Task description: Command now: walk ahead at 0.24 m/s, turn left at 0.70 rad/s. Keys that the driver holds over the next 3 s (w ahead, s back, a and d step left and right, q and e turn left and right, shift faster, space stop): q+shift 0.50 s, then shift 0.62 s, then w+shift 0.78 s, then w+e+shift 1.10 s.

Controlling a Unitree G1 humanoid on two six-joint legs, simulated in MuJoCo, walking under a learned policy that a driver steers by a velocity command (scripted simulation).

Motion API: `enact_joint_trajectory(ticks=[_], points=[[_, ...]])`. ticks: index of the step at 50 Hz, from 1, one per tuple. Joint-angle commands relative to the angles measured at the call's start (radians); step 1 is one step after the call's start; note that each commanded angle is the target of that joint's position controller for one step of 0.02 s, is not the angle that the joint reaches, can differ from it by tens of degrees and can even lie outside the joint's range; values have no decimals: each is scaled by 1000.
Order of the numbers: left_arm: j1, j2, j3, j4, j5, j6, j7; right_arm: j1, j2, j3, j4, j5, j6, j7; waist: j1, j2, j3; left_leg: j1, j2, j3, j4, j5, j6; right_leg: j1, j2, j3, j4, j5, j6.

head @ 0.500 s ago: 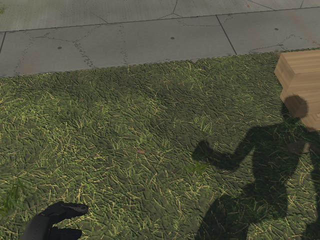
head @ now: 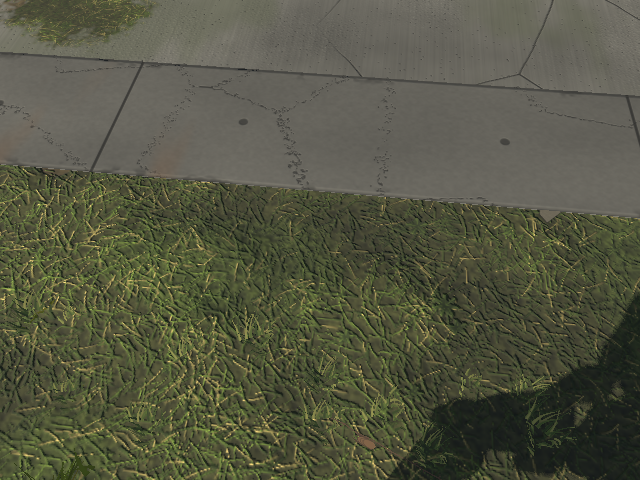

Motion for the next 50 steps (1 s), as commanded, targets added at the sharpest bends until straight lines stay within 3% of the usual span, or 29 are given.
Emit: enact_joint_trajectory(ticks=[1, 2, 3, 4, 5, 6, 7, 10, 13, 16, 20, 23, 24, 25, 26, 27, 28, 30, 31, 34, 38, 40, 43, 44, 45, 46, 47, 48, 50], points=[[-169, 187, 48, -127, -10, 19, 22, 376, -167, -76, 13, -7, 15, 9, -231, -111, -229, 557, -82, 19, -25, -18, 78, -214, -194, 43, 394, 1088, 41], [-158, 137, 35, -126, -3, 23, 2, 415, -191, -84, 23, 3, 20, -13, -243, 51, -193, 634, -25, -70, -139, 166, 121, -312, -85, 33, 710, 509, 77], [-33, 8, 5, -146, 51, 21, -30, 320, -241, -76, -27, -25, 18, -32, -89, 332, -182, 780, 155, -425, -19, 749, 259, -632, 85, 101, 1098, -274, 128], [123, 77, 3, -170, 17, 7, -52, 241, -278, -76, -108, -73, 7, -32, -55, 268, -498, 940, 365, -864, -173, 484, 455, -722, 102, 361, 1277, -230, 136], [31, 181, 21, -182, 3, 7, -59, 141, -237, -81, -174, -51, 21, -30, -86, 78, -476, 857, 323, -839, -234, 103, 418, -722, 41, 398, 1213, -119, 98], [-77, 183, 28, -209, 10, 18, -52, 90, -184, -66, -184, -15, 32, -37, -68, -58, -311, 683, 255, -747, -271, -104, 359, -756, 11, 381, 1108, -46, 89], [-117, 161, 27, -213, 26, 33, -39, 73, -156, -55, -190, 6, 40, -44, -48, -138, -252, 558, 207, -696, -300, -196, 312, -726, -16, 373, 1022, -13, 90], [-129, 115, 27, -222, 29, 56, -31, 45, -159, -63, -198, -1, 63, -65, -13, -60, -159, 343, 80, -538, -299, -69, 243, -599, -22, 348, 730, 14, 108], [-170, 65, 19, -221, 20, 55, -23, 82, -190, -79, -193, 3, 91, -97, -35, -19, -237, 372, 52, -513, -245, 81, 212, -548, 15, 339, 535, 91, 146], [-211, 77, 28, -217, 7, 61, -21, 64, -195, -87, -211, 14, 121, -114, -56, 50, -247, 378, 31, -545, -245, -151, 159, -525, 27, 359, 417, 186, 150], [-266, 89, 42, -222, 3, 46, -30, 66, -178, -90, -223, 7, 136, -110, -89, 132, -196, 382, 15, -625, -239, -322, 131, -460, 38, 374, 246, 189, 129], [-199, 120, 66, -192, -1, 27, -41, 35, -166, -89, -240, 16, 138, -103, -53, 153, -191, 373, -15, -670, -165, -348, 93, -297, 10, 368, -7, 282, 94], [-180, 148, 77, -184, 6, 29, -40, 68, -129, -78, -238, 20, 139, -99, -63, 69, -221, 302, -73, -613, -49, -568, 56, -163, -104, 421, -89, 344, 47], [-200, 216, 88, -208, 30, 44, -34, 123, -82, -63, -239, 17, 138, -96, -103, -150, -242, 135, -185, -424, 172, -769, 9, -46, -327, 630, -94, 415, -72], [-189, 211, 91, -206, 66, 47, -37, 118, -154, -82, -263, 11, 120, -83, -113, -324, -225, 36, -177, -322, 403, -762, -38, -117, -444, 818, -140, 424, -190], [-231, 153, 79, -232, 57, 46, -32, 120, -227, -99, -232, 4, 113, -79, -109, -246, -187, 21, -111, -293, 525, -676, -72, -158, -417, 758, -135, 378, -198], [-261, 113, 68, -241, 40, 53, -26, 129, -230, -101, -200, 5, 119, -80, -107, -174, -156, 33, -93, -272, 577, -605, -84, -196, -343, 640, -113, 319, -158], [-259, 105, 54, -246, 19, 68, -17, 150, -168, -79, -173, -3, 133, -87, -91, -110, -114, 26, -91, -224, 710, -545, -106, -234, -279, 540, -104, 359, -138], [-242, 110, 51, -240, 21, 73, -15, 137, -146, -68, -178, 1, 131, -86, -84, -103, -103, 32, -82, -190, 714, -533, -111, -246, -263, 500, -110, 403, -142], [-169, 124, 53, -216, 28, 85, -18, 75, -110, -48, -197, 9, 118, -93, -37, -162, -125, 25, -57, -157, 570, -536, -129, -144, -241, 447, -98, 467, -163], [-159, 158, 63, -201, 16, 92, -26, 61, -78, -27, -191, 0, 111, -89, -24, -225, -165, 187, -11, -111, 297, -587, -122, -138, -263, 422, -87, 467, -175], [-140, 166, 65, -187, 9, 96, -29, 65, -87, -27, -178, 3, 111, -83, -14, -252, -165, 260, -9, -82, 174, -574, -109, -149, -278, 431, -82, 471, -182], [-122, 159, 58, -162, -12, 101, -29, 123, -70, -25, -133, 1, 108, -72, -48, -233, -161, 413, -28, -46, -145, -392, -58, -184, -273, 417, -22, 520, -154], [-83, 146, 54, -143, -21, 97, -28, 135, -73, -24, -124, -5, 107, -70, -52, -212, -158, 494, -27, -61, -254, -309, -24, -234, -252, 397, -1, 497, -112], [-50, 115, 44, -136, -8, 87, -33, 144, -112, -28, -131, -16, 108, -73, -41, -123, -190, 618, 71, -177, -256, -224, 16, -331, -214, 352, 70, 371, -36], [-43, 40, 21, -161, 30, 66, -44, 107, -196, -45, -140, -34, 115, -78, 6, 150, -190, 634, 241, -353, -213, -31, 108, -460, -93, 213, 173, 124, 48], [-135, 67, 25, -179, 34, 58, -40, 84, -116, -26, -140, -50, 104, -71, -52, 186, -175, 482, 304, -397, -264, -113, 196, -413, -97, 219, 178, -10, 85], [-153, 92, 33, -172, 26, 59, -41, 34, -66, -8, -146, -54, 90, -67, -41, 139, -133, 442, 250, -355, -274, -197, 175, -365, -107, 232, 187, 38, 95], [-148, 74, 30, -146, 35, 66, -40, 24, -63, -7, -128, -37, 72, -66, -38, 131, -108, 428, 153, -272, -238, -280, 90, -308, -98, 225, 95, 232, 108]])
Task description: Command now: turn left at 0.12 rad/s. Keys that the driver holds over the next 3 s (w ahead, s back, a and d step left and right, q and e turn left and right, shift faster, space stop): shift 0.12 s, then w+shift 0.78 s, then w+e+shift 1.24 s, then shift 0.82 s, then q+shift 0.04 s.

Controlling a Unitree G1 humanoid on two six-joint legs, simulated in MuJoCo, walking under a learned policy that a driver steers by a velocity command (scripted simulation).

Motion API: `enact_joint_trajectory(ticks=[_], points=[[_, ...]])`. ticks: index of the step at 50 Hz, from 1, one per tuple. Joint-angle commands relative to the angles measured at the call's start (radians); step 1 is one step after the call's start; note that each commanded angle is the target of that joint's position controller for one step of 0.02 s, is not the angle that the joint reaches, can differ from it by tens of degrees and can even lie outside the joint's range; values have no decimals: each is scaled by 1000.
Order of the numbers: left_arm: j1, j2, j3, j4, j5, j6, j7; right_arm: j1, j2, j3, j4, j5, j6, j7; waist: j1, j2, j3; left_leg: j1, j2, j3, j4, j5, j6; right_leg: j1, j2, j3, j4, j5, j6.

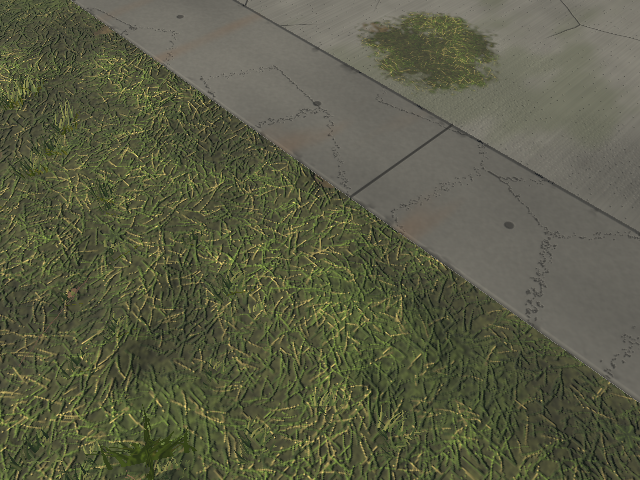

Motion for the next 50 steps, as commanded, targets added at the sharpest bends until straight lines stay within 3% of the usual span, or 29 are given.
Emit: enact_joint_trajectory(ticks=[1, 3, 6, 7, 9, 10, 11, 14, 17, 18, 19, 20, 21, 22, 23, 24, 25, 27, 29, 34, 39, 42, 44, 45, 46, 47, 48, 49, 50], points=[[-67, 82, 17, -71, 15, -17, 1, -56, -123, -30, -57, 5, -41, 0, -16, 198, -36, -19, 163, -161, -151, 166, 82, 60, -19, 22, -60, 156, 20], [-34, 103, 19, -53, 6, -18, -2, -5, -102, -22, -47, 1, -43, 3, -27, 132, -30, -60, 123, -141, -157, 97, 52, 114, -22, 22, -61, 177, 8], [-31, 85, 17, -27, 4, -19, -3, -8, -105, -21, -35, 5, -43, 2, -18, 85, 8, -75, 108, -126, -146, 47, 45, 110, -18, 25, -77, 165, -3], [-14, 81, 17, -14, -2, -20, -1, 25, -133, -31, -28, 10, -38, -4, -33, 103, -30, -48, 101, -134, -172, -143, 62, 99, 24, -26, -28, 30, -5], [-72, 104, 29, -39, -34, -33, -5, 106, -239, -67, -16, 33, -30, -7, -92, 198, 68, -18, 244, -373, -327, -592, 171, -144, 69, -89, 160, -174, -26], [-136, 113, 33, -73, -53, -47, -10, 133, -256, -72, -7, 39, -42, -10, -114, 231, 136, -14, 336, -519, -396, -644, 230, -271, 17, -28, 278, -200, -55], [-158, 112, 36, -91, -66, -63, -16, 143, -237, -68, 2, 40, -63, -12, -108, 221, 169, 45, 381, -581, -415, -591, 258, -396, -29, 25, 355, -205, -82], [-129, 89, 27, -78, -53, -107, -38, 108, -177, -58, -5, 49, -98, -8, -85, 146, 77, 209, 340, -439, -373, -319, 217, -453, -85, 42, 284, -97, -107], [-102, 69, 14, -57, -40, -116, -59, 63, -209, -69, -19, 57, -96, 8, -61, 171, 14, 38, 234, -229, -353, -166, 176, -127, -20, -54, 105, -6, -75], [-68, 65, 17, -59, 38, -65, -77, 85, -239, -82, 20, -16, -92, 23, -37, 175, -10, -34, 183, -159, -346, -232, 164, 24, 42, -135, 41, -13, -62], [14, 75, 24, -33, 37, -45, -77, 70, -227, -84, 23, -14, -89, 28, 4, 153, 3, -143, 169, -133, -298, -273, 156, 180, 66, -175, 15, 50, -55], [134, 105, 37, 5, 29, -40, -66, 61, -201, -76, 26, -13, -90, 27, 62, 91, -4, -250, 140, -109, -191, -262, 146, 339, 85, -179, 12, 7, -54], [342, 152, 54, 58, 29, -50, -53, 19, -158, -61, 21, -24, -94, 26, 175, -44, -45, -391, 72, -38, 114, -164, 126, 542, 11, -70, -24, -95, -70], [495, 285, 72, 64, 54, -66, -39, -62, -30, -25, -53, -14, -108, 21, 230, -350, -103, -581, -38, 23, 565, -288, 84, 587, -295, 429, -272, -567, -133], [355, 276, 65, 25, 47, -66, -33, -32, -56, -28, -79, -2, -111, 16, 135, -237, -45, -733, -79, -131, 728, -194, 96, 476, -375, 845, -456, -761, -210], [223, 241, 59, -1, 33, -63, -32, -40, -103, -37, -72, -2, -107, 19, 52, -82, 41, -783, 30, -120, 767, -52, 98, 409, -392, 744, -421, -702, -222], [167, 194, 49, -12, 22, -70, -37, -21, -141, -43, -47, -16, -106, 32, 15, -7, 27, -699, 86, -76, 709, 33, 85, 335, -326, 594, -384, -563, -200], [136, 143, 30, -13, 17, -81, -35, 33, -146, -43, -2, -32, -90, 56, -27, -42, 18, -568, 129, -27, 636, 91, 42, 231, -215, 399, -425, -417, -175], [182, 118, 22, 20, 9, -96, -36, 1, -126, -36, -7, -25, -71, 68, -25, -62, 64, -584, 137, 0, 617, 171, 19, 199, -178, 316, -474, -319, -191], [289, 97, 19, 71, -7, -107, -40, -194, -108, -21, -55, -12, -65, 69, 15, -13, 120, -646, 124, 71, 391, 302, -6, 270, -139, 146, -534, -19, -215], [341, 103, 13, 122, -5, -117, -27, -342, -86, 0, -95, -4, -73, 77, 37, -20, 158, -527, 94, 140, 136, 366, 48, 371, -163, 46, -590, 326, -214], [331, 143, 15, 150, 3, -113, -18, -314, -98, -1, -87, -9, -76, 59, -6, -59, 87, -342, 2, 200, 66, 245, 105, 469, -178, -29, -432, 946, -194], [323, 199, 28, 169, 21, -95, -2, -77, -158, -26, -21, -10, -77, 34, -128, -122, -68, -74, -69, 195, 80, 107, 142, 488, -204, -47, -103, 1309, -174], [273, 208, 32, 162, 22, -84, 4, 168, -192, -45, 58, -10, -81, 18, -247, -104, -178, 205, -50, 161, 38, 110, 165, 364, -179, -72, 176, 1223, -159], [317, 111, 8, 128, 4, -87, -8, 303, -280, -74, 91, -42, -85, -1, -248, 38, -309, 540, 176, -117, 21, -247, 199, 41, -101, -69, 546, 799, -156], [357, 9, -13, 95, -29, -103, -26, 297, -319, -89, 89, -40, -89, 8, -161, 308, -450, 702, 432, -719, -178, -621, 262, -265, 91, 24, 877, -101, -134], [237, 106, 9, 80, -24, -105, -18, 209, -261, -82, 87, -31, -90, 16, -168, 163, -314, 591, 408, -741, -278, -598, 232, -390, 46, 100, 933, -58, -170], [150, 107, 10, 59, -25, -105, -19, 150, -201, -69, 101, -28, -100, 14, -141, 72, -142, 420, 391, -542, -279, -411, 212, -410, -12, 84, 897, 30, -171], [138, 83, 2, 61, -21, -102, -26, 121, -158, -60, 117, -29, -112, 15, -103, 11, -58, 269, 360, -417, -314, -259, 184, -368, -52, 79, 822, 63, -173]])
Over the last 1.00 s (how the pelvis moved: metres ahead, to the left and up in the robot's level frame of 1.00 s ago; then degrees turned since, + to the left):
0.18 -0.05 0.01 39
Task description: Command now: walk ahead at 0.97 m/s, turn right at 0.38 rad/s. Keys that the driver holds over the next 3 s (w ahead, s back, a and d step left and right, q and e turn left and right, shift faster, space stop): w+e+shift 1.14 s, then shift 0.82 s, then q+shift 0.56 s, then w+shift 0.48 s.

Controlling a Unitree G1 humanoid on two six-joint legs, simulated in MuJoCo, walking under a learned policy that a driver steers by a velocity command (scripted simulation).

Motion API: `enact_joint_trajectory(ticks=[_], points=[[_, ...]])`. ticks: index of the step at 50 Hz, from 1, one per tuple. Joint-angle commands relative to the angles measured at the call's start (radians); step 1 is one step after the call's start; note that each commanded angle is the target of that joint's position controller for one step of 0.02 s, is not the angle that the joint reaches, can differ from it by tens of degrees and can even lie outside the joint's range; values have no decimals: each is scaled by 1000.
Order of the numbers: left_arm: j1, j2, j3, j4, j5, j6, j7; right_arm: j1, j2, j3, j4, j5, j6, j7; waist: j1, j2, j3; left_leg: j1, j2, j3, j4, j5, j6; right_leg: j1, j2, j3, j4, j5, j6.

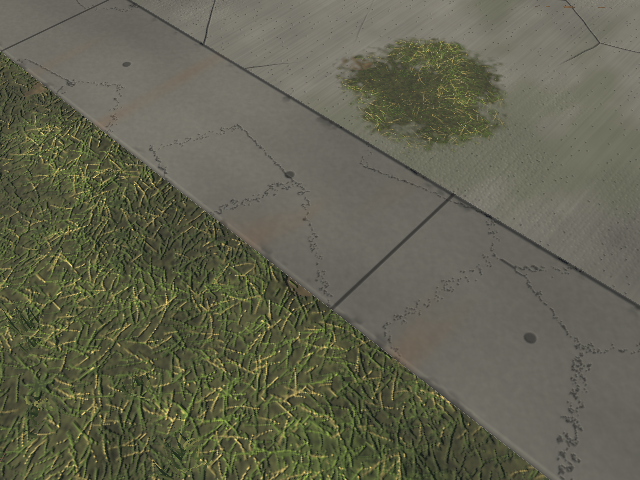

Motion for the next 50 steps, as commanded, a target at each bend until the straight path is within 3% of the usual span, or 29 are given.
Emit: enact_joint_trajectory(ticks=[1, 3, 5, 8, 11, 13, 15, 17, 18, 19, 20, 21, 22, 23, 26, 28, 30, 34, 36, 37, 38, 39, 40, 41, 42, 43, 44, 47, 50], points=[[-84, 88, 17, -115, 9, -9, -15, 181, -95, -41, 45, 3, -30, -11, -65, 14, -40, 379, 328, -483, -432, -283, 82, -472, -102, 64, 130, 83, -24], [-52, 53, 12, -101, 24, 29, -35, 189, -46, -25, 75, 17, -49, -8, -18, 60, 5, 271, 297, -345, -488, -208, 48, -429, -130, 59, 101, 86, -3], [-128, 38, 10, -132, 26, 53, -48, 203, -55, -27, 101, 38, -66, -4, -6, 66, 66, 251, 277, -206, -528, -82, 11, -516, -147, 35, 77, 146, 11], [-277, 30, 2, -186, 12, 54, -58, 218, -41, -21, 119, 31, -79, 3, -18, 56, 122, 228, 183, 20, -557, 185, -40, -551, -116, -48, -83, 312, 10], [-401, 34, -7, -231, 10, 44, -74, 272, -57, -15, 144, 39, -85, -12, -37, 22, 142, 292, 169, 130, -563, 521, -68, -502, -71, -168, -320, 418, -14], [-430, 35, -12, -246, 13, 38, -81, 299, -96, -16, 153, 43, -84, -31, -29, 47, 117, 394, 198, 160, -518, 854, -92, -422, -18, -229, -448, 468, -44], [-358, 79, -1, -219, 11, 40, -77, 305, -155, -27, 143, 42, -64, -58, 19, 97, 28, 525, 224, 169, -362, 1237, -108, -314, 64, -279, -487, 419, -67], [-84, 157, 32, -145, 9, 47, -62, 233, -215, -46, 112, 27, -26, -78, 172, 145, -118, 518, 264, 144, -5, 1428, -99, -30, 125, -257, -475, 282, -102], [142, 208, 62, -77, 11, 50, -45, 168, -229, -54, 88, 14, -9, -76, 272, 136, -198, 416, 275, 110, 299, 1333, -80, 188, 117, -180, -506, 191, -145], [195, 236, 90, -54, 0, 53, -20, 134, -202, -56, 90, 14, -2, -53, 277, 22, -171, 245, 145, 112, 703, 616, -65, 305, 71, -76, -602, 119, -189], [91, 298, 103, -60, 6, 64, -10, 138, -30, -11, 20, -4, -26, -35, 114, -225, -97, -184, -11, 30, 1063, -301, -89, 431, -67, 216, -511, 323, -258], [50, 355, 116, -98, 24, 68, -12, 153, -33, 3, -85, 32, -51, -30, 74, -195, -288, -426, -13, -189, 1151, -303, -103, 606, -216, 664, -764, 20, -438], [18, 288, 111, -118, 26, 67, -4, 87, -87, 7, -90, 19, -77, -28, 78, 0, -193, -472, 45, -239, 1026, -210, -82, 499, -249, 779, -960, -203, -384], [-26, 220, 95, -105, 24, 64, -2, 58, -107, 2, -79, 18, -82, -23, 20, 122, -51, -413, 92, -232, 901, -140, -77, 298, -209, 684, -1008, -208, -309], [-84, 172, 71, -115, 10, 17, 9, 68, -87, 16, -79, -23, -24, -20, -86, 149, 43, -236, 163, -228, 702, -148, -138, -58, -98, 484, -1015, 23, -271], [-93, 202, 75, -128, 5, -9, 6, -17, -75, 25, -122, -24, -2, -10, -79, 123, 73, -166, 182, -178, 494, -99, -167, -195, -27, 383, -1051, 105, -255], [-65, 207, 82, -126, 6, -17, 1, -144, -51, 40, -173, -3, -2, 1, -32, 74, 92, -102, 167, -146, 277, 92, -173, -238, 26, 323, -1051, 232, -218], [10, 232, 100, -117, -8, -13, -14, -232, -56, 43, -215, 28, -8, 4, 55, -18, 19, -5, 91, -123, 10, 320, -132, -65, 15, 329, -996, 489, -142], [-4, 244, 105, -124, -6, -9, -5, -203, -89, 32, -215, 28, -13, -4, 36, -36, -14, 81, 61, -142, -92, 282, -116, 21, 3, 345, -911, 606, -102], [-15, 265, 109, -128, -2, -9, -2, -131, -127, 16, -195, 28, -16, -13, 2, -39, -70, 177, 31, -145, -101, 217, -107, 63, 3, 349, -812, 750, -77], [-45, 303, 116, -136, 7, -10, -3, 13, -179, -8, -160, 34, -21, -26, -82, -42, -162, 331, 19, -150, -84, 121, -97, 69, 7, 345, -632, 830, -55], [-114, 309, 116, -153, 14, -16, -8, 236, -227, -32, -109, 33, -24, -44, -218, -36, -258, 571, 66, -165, -57, 45, -86, -44, 42, 319, -381, 771, -34], [-141, 164, 78, -189, 21, -28, -6, 455, -295, -58, -72, 2, -28, -65, -277, 113, -390, 805, 290, -395, -62, -325, -68, -220, 103, 249, -19, 270, -35], [11, 43, 36, -259, -42, -24, -7, 343, -371, -70, -88, -31, -26, -54, -103, 481, -504, 926, 567, -1024, -332, -538, 33, -496, 178, 133, 231, -228, 0], [-48, 138, 36, -225, -9, -2, 7, 211, -269, -70, -113, -17, -16, -45, -105, 295, -366, 789, 514, -1038, -384, -754, 59, -612, 72, 96, 285, -103, -18], [-137, 178, 47, -224, 13, 10, -2, 146, -171, -46, -118, -6, -11, -41, -112, 156, -222, 647, 451, -809, -363, -623, 43, -616, 21, 64, 230, -15, -13], [-178, 177, 49, -225, 22, 20, -17, 144, -129, -36, -91, -7, -9, -37, -103, 60, -139, 534, 406, -640, -357, -400, 29, -588, -13, 51, 183, 18, -5], [-258, 92, 26, -288, 39, 55, -57, 252, -75, -19, 18, 15, -30, -27, -70, 110, -47, 409, 341, -362, -388, -102, -13, -592, -77, 42, 138, 29, 2], [-356, 79, 10, -350, 37, 74, -72, 241, -57, -15, 49, 34, -55, -8, -40, 84, 14, 345, 307, -142, -438, 176, -41, -629, -90, 6, 83, 123, 7]])
Over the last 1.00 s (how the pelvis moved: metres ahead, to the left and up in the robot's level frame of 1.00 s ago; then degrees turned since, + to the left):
0.47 -0.05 -0.02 -2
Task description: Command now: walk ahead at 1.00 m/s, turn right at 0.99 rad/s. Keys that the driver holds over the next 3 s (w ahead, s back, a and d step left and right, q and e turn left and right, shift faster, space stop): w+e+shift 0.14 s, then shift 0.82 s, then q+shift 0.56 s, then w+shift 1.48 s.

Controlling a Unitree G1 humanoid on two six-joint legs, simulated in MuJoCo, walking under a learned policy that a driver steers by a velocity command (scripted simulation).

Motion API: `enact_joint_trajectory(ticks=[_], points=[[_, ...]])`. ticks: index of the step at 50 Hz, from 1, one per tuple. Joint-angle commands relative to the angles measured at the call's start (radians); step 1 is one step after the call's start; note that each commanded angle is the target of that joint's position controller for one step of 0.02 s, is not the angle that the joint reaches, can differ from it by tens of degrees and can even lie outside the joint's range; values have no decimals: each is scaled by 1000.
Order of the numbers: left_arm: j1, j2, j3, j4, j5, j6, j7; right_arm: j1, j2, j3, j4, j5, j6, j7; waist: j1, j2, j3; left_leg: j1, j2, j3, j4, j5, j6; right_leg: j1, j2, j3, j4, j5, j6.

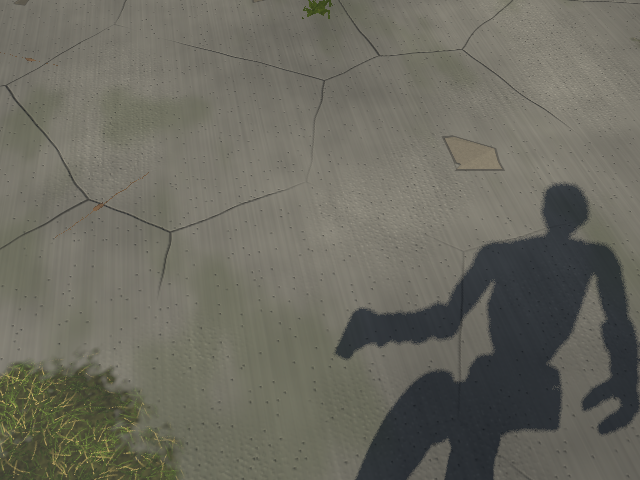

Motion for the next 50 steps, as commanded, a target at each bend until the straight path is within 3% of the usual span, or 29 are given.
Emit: enact_joint_trajectory(ticks=[1, 5, 7, 8, 10, 11, 12, 13, 14, 15, 16, 17, 19, 22, 25, 29, 32, 33, 34, 35, 36, 37, 39, 41, 43, 46, 48, 49, 50], points=[[-77, -60, -39, -135, -1, 4, -24, -22, -25, 8, -27, 12, -38, 14, 51, 165, 40, 19, 240, -111, -256, 272, 66, -131, -72, 41, -69, 134, 2], [-228, -47, -53, -178, -1, 4, -46, 16, -66, 1, 7, 6, -46, 6, 38, 92, 143, 27, 192, 85, -319, 509, 40, -52, -37, -94, -383, 249, -31], [-255, -47, -55, -171, -2, -1, -50, 85, -99, -3, 22, 5, -37, -5, 28, 95, 123, 108, 180, 139, -244, 959, 14, 55, 43, -197, -481, 231, -68], [-220, -46, -56, -155, 7, -7, -45, 104, -122, -7, 24, 8, -28, -16, 51, 117, 99, 144, 189, 138, -153, 1196, 12, 117, 88, -215, -518, 199, -77], [37, -6, -35, -67, 23, -23, -28, 76, -186, -18, 13, 17, -3, -34, 183, 149, -38, 105, 229, 102, 198, 1377, 23, 434, 161, -167, -604, 163, -101], [238, 26, -14, 7, 23, -34, -8, 41, -183, -15, -3, 22, 1, -31, 260, 154, -124, 17, 233, 89, 453, 1232, 33, 669, 144, -78, -706, 269, -136], [267, 68, 16, 37, -3, -28, 24, 12, -147, -17, -11, 26, 5, -18, 253, 11, -164, -189, 66, 108, 823, 390, 10, 884, 51, 57, -787, 381, -138], [201, 196, 35, -4, 28, -23, 33, 186, -29, 10, -79, 26, 1, -15, 76, -119, -323, -467, 7, 4, 1243, -361, -19, 1150, -297, 413, -556, 1360, -271], [214, 184, 39, -74, -23, -22, 37, 79, -141, 7, -137, 55, -56, -10, 173, -40, -618, -548, -32, -296, 1314, -315, -33, 1265, -346, 678, -766, 935, -432], [139, 164, 42, -59, -25, -34, 30, 16, -145, -3, -145, 95, -61, -16, 124, 95, -461, -587, 16, -291, 1220, -234, -32, 1090, -321, 625, -872, 722, -387], [52, 101, 30, -61, -53, -54, 29, -27, -127, -1, -150, 86, -51, -32, 72, 177, -286, -604, 68, -263, 1099, -178, -34, 892, -272, 538, -923, 594, -329], [-20, 53, 12, -69, -63, -66, 31, -20, -122, -5, -119, 71, -32, -46, 24, 228, -161, -560, 99, -243, 1055, -153, -47, 696, -242, 462, -946, 607, -288], [-46, 26, 5, -61, -44, -81, 30, 18, -113, -19, -109, 56, 3, -51, -32, 187, -64, -413, 128, -238, 946, -122, -59, 415, -187, 343, -983, 690, -248], [-9, 6, 1, -10, -42, -83, 45, -53, -21, -3, -142, 33, 11, -49, -23, 84, -50, -374, 99, -186, 705, -9, -60, 302, -87, 173, -988, 848, -201], [10, -7, 0, 12, -44, -52, 69, -126, 15, 11, -150, 21, 7, -35, 13, 31, -103, -334, 52, -150, 438, 244, -52, 356, -9, 66, -955, 800, -135], [78, -11, -1, 55, -46, -25, 77, -257, -8, 11, -183, 35, -2, -4, 76, -10, -97, -326, 25, -172, 225, 375, -30, 471, -64, 127, -911, 629, -110], [68, -16, -5, 69, -42, -21, 72, -242, -51, -7, -182, 17, -11, 12, 41, -11, -91, -277, 7, -171, 99, 326, 31, 529, -103, 190, -788, 585, -82], [69, -20, -7, 73, -43, -24, 71, -205, -59, -12, -168, 7, -17, 13, 17, 1, -101, -187, 5, -165, 24, 476, 58, 516, -68, 178, -723, 555, -50], [117, -33, -9, 68, -25, -35, 70, -187, -113, -22, -171, -8, -24, 8, 40, 76, -148, -26, 96, -249, 79, 925, 105, 440, 7, 152, -619, 409, 0], [255, -66, -20, 101, -28, -46, 68, -154, -104, -14, -177, -26, -17, 3, 61, 215, -287, 231, 285, -423, 150, 1223, 280, 269, 74, 141, -416, 45, 76], [238, -30, -18, 114, -43, -37, 62, -81, -21, 0, -149, -11, -1, 2, -1, 299, -399, 301, 388, -571, 100, 1189, 377, 205, 88, 126, -264, -402, 126], [175, 22, -3, 98, -56, -17, 59, -87, -5, 10, -142, 11, 13, 6, -15, 212, -372, 254, 377, -609, 57, 910, 363, 167, 58, 155, -210, -473, 140], [99, -9, 0, 93, -55, 40, 73, -205, -27, 7, -146, 23, 39, 7, 22, 119, -185, 20, 306, -540, -39, 411, 280, 147, 10, 117, -216, -405, 163], [112, -47, -5, 107, -46, 69, 89, -313, -42, 0, -158, 13, 59, 2, 62, 187, -88, -192, 211, -437, -121, 125, 210, 260, -1, 68, -403, -316, 167], [150, -72, -9, 139, -36, 64, 94, -312, -24, 1, -145, 10, 70, -2, 63, 221, -107, -233, 164, -362, -128, 68, 195, 372, 16, 34, -534, -192, 159], [175, -79, -7, 170, -22, 51, 86, -291, 3, 8, -113, 29, 72, -9, 76, 200, -128, -256, 133, -313, -102, -114, 152, 504, 30, -2, -746, 16, 115], [115, -12, 2, 143, -5, 46, 91, -252, 16, 13, -97, 17, 67, -5, 30, 99, -58, -279, 71, -260, -61, -223, 68, 436, -57, 106, -830, -73, 56], [95, 3, 11, 153, -17, 42, 96, -271, -1, 6, -105, 16, 66, -4, 17, 8, -15, -230, 22, -208, -20, -149, 44, 321, -53, 110, -858, -247, 30], [76, -1, 14, 144, -21, 33, 103, -305, -26, -2, -114, 20, 65, -7, 30, -12, 13, -225, 3, -195, 42, -77, 41, 294, -54, 108, -884, -272, 33]])
Over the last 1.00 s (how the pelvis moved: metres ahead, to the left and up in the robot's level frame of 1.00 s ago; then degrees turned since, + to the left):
0.91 -0.21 0.02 -51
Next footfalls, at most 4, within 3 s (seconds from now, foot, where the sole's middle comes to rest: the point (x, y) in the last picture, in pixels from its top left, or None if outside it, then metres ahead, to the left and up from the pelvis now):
0.24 right None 0.41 -0.07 -0.77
0.66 left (300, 392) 0.68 0.05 -0.77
0.94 right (399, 469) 0.50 -0.16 -0.77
1.72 right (380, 388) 0.68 -0.13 -0.77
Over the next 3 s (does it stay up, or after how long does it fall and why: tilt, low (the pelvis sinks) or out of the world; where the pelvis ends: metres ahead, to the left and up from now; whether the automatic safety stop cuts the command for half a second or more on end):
stays up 1.60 0.24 -0.02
